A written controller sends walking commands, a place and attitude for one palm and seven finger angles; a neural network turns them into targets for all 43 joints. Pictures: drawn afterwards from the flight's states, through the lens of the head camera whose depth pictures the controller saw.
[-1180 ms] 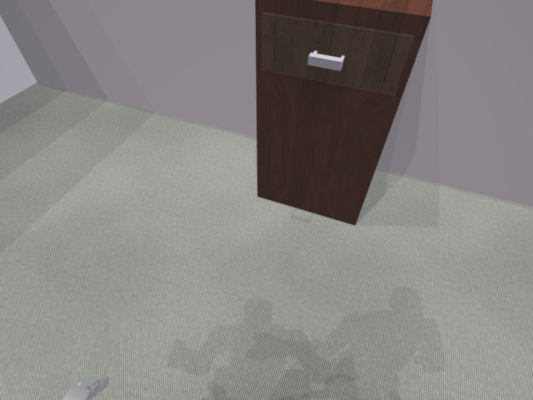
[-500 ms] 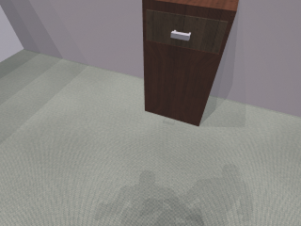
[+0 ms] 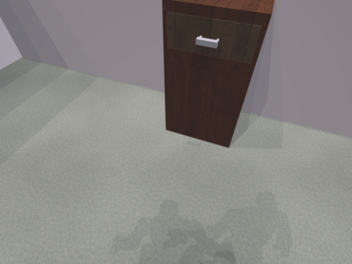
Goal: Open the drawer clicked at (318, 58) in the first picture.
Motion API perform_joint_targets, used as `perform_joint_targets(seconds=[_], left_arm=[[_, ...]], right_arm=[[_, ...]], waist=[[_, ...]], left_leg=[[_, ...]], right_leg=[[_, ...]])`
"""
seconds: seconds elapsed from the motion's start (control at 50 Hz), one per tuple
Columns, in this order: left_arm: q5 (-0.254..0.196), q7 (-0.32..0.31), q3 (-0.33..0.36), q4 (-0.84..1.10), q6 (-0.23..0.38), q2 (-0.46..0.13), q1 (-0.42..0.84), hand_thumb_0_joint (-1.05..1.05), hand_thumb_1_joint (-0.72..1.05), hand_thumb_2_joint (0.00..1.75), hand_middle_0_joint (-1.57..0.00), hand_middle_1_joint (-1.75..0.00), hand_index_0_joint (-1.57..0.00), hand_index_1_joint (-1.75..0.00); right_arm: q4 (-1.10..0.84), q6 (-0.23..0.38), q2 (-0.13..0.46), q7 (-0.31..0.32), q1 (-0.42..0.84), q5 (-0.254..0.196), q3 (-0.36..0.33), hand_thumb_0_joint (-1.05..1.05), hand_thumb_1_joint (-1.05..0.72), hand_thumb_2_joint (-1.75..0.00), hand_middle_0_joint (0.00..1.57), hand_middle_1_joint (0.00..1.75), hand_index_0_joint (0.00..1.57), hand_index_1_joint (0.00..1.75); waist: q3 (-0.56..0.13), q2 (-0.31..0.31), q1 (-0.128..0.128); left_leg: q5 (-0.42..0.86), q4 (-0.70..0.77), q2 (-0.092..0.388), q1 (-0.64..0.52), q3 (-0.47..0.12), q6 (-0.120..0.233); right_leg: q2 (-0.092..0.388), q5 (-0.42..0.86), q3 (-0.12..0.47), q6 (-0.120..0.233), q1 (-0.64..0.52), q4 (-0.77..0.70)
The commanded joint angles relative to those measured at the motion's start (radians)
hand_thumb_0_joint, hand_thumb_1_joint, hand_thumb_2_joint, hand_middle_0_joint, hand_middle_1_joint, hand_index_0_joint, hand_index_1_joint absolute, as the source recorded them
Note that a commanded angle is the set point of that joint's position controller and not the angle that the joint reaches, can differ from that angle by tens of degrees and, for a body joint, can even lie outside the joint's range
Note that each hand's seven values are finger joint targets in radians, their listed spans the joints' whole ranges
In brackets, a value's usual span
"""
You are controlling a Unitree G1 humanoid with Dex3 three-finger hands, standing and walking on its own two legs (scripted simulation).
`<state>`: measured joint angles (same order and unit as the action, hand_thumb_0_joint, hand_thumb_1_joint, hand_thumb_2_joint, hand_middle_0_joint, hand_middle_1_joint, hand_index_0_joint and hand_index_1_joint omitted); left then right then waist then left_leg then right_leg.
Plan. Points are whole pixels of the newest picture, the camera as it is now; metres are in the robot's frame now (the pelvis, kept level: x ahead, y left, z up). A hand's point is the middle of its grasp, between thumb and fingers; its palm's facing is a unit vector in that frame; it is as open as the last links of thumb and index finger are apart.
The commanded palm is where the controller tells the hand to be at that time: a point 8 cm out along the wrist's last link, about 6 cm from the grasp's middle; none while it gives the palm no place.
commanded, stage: look at it before walking up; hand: left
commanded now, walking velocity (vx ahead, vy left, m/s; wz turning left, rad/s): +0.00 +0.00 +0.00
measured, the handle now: (207, 40) +1.10 -0.11 +0.01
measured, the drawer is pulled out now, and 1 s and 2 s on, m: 0.00 0.00 0.00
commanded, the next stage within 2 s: walk to a spot facing it in 0.36 s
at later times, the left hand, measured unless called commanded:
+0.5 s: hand out of the picture +0.08 +0.25 -0.15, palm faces -0.03 -0.94 -0.34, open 7.4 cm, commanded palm none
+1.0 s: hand out of the picture +0.07 +0.21 -0.19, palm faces -0.08 -0.99 -0.11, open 7.4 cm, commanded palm none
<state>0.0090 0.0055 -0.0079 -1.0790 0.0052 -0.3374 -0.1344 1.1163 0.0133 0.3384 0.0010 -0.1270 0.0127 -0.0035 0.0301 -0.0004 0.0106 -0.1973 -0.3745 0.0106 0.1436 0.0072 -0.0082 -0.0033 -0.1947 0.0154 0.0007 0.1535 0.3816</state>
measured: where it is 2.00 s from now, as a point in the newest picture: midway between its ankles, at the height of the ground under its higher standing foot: (179, 233)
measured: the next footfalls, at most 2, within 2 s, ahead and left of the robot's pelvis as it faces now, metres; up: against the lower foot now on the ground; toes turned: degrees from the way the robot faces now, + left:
right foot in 1.30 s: +0.37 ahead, -0.07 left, +0.00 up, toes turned -24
left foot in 1.74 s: +0.48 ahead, +0.12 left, +0.00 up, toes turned -11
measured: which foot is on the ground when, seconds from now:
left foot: down 0.00-1.00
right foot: down 0.00-0.88, up 0.90-1.00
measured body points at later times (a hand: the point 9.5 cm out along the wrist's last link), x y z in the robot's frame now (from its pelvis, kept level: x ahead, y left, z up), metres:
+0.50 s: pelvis +0.01 +0.00 +0.00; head +0.01 +0.00 +0.45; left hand +0.08 +0.30 -0.13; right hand +0.09 -0.29 -0.13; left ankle +0.00 +0.12 -0.75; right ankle +0.01 -0.12 -0.75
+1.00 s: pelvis +0.12 +0.04 -0.01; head +0.13 +0.07 +0.44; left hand +0.08 +0.26 -0.18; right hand +0.06 -0.19 -0.15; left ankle +0.04 +0.11 -0.75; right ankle +0.05 -0.09 -0.67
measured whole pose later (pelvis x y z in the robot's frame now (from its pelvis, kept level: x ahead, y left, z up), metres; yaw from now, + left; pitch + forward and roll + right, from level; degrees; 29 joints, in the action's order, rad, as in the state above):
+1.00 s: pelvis +0.12 +0.04 -0.01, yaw -7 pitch -1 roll -2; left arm 0.02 0.01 0.04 -1.16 -0.02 -0.16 -0.42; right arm 1.10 0.09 0.15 0.03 -0.38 0.02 -0.02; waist 0.02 -0.02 0.02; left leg -0.42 -0.50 0.04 0.06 0.18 0.04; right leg 0.00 -0.41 -0.01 0.04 0.40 1.09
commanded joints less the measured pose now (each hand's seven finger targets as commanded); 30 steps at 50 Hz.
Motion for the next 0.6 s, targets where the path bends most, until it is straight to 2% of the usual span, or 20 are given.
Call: perform_joint_targets(seconds=[0.0, 0.22, 0.44, 0.46, 0.48, 0.5, 0.54, 0.58], left_arm=[[0.003, -0.019, 0.041, 0.061, 0.027, -0.209, 0.034, 0.0, 0.9, 0.9, -0.2, -0.3, -0.2, -0.3], [0.002, -0.019, 0.041, 0.059, 0.026, -0.209, 0.032, 0.0, 0.9, 0.9, -0.2, -0.3, -0.2, -0.3], [0.003, -0.02, 0.039, 0.053, 0.026, -0.21, 0.029, 0.0, 0.9, 0.9, -0.2, -0.3, -0.2, -0.3], [0.001, -0.022, 0.025, 0.034, 0.018, -0.134, -0.009, 0.0, 0.9, 0.9, -0.2, -0.3, -0.2, -0.3], [0.002, -0.023, 0.012, 0.018, 0.005, -0.082, -0.045, 0.0, 0.9, 0.9, -0.2, -0.3, -0.2, -0.3], [0.006, -0.02, 0.013, 0.017, -0.002, -0.081, -0.067, 0.0, 0.9, 0.9, -0.2, -0.3, -0.2, -0.3], [0.013, -0.008, 0.025, 0.024, -0.01, -0.089, -0.083, 0.0, 0.9, 0.9, -0.2, -0.3, -0.2, -0.3], [0.016, 0.002, 0.033, 0.035, -0.011, -0.088, -0.108, 0.0, 0.9, 0.9, -0.2, -0.3, -0.2, -0.3]], right_arm=[[-0.063, 0.022, 0.206, 0.01, 0.044, -0.005, -0.036, 0.0, -0.9, -0.9, 0.2, 0.3, 0.2, 0.3], [-0.066, 0.025, 0.21, 0.012, 0.052, -0.005, -0.036, 0.0, -0.9, -0.9, 0.2, 0.3, 0.2, 0.3], [-0.063, 0.024, 0.21, 0.012, 0.059, -0.007, -0.035, 0.0, -0.9, -0.9, 0.2, 0.3, 0.2, 0.3], [-0.046, 0.016, 0.136, 0.01, 0.032, -0.002, -0.017, 0.0, -0.9, -0.9, 0.2, 0.3, 0.2, 0.3], [-0.033, 0.005, 0.081, 0.006, -0.007, 0.002, -0.005, 0.0, -0.9, -0.9, 0.2, 0.3, 0.2, 0.3], [-0.029, -0.001, 0.078, 0.003, -0.037, 0.005, -0.006, 0.0, -0.9, -0.9, 0.2, 0.3, 0.2, 0.3], [-0.032, -0.007, 0.091, -0.001, -0.046, 0.011, -0.017, 0.0, -0.9, -0.9, 0.2, 0.3, 0.2, 0.3], [-0.046, -0.008, 0.101, -0.002, -0.054, 0.012, -0.024, 0.0, -0.9, -0.9, 0.2, 0.3, 0.2, 0.3]], waist=[[-0.061, -0.003, -0.01], [-0.076, 0.0, -0.009], [-0.058, -0.005, -0.01], [-0.075, -0.008, -0.011], [-0.061, -0.01, -0.009], [-0.055, -0.011, -0.011], [0.03, -0.008, -0.014], [0.097, -0.012, -0.019]], left_leg=[[0.096, 0.063, 0.109, -0.013, -0.099, 0.032], [0.148, 0.066, 0.115, -0.043, -0.096, 0.033], [0.142, 0.08, 0.114, -0.045, -0.096, 0.033], [0.097, 0.072, 0.113, -0.056, -0.081, 0.023], [-0.003, 0.062, 0.104, -0.049, -0.067, 0.012], [-0.126, 0.057, 0.102, -0.038, -0.065, 0.015], [-0.347, 0.077, 0.102, 0.037, -0.075, 0.026], [-0.431, 0.07, 0.108, 0.096, -0.085, 0.039]], right_leg=[[0.12, 0.099, 0.109, 0.032, 0.001, -0.068], [0.12, 0.158, 0.1, 0.03, -0.013, -0.059], [0.12, 0.153, 0.1, 0.028, -0.014, -0.072], [0.12, 0.102, 0.097, 0.018, -0.016, -0.076], [0.109, -0.019, 0.102, 0.013, 0.007, -0.071], [0.1, -0.15, 0.107, 0.016, 0.026, -0.064], [0.081, -0.332, 0.125, 0.029, 0.097, -0.065], [0.065, -0.389, 0.138, 0.042, 0.143, -0.047]])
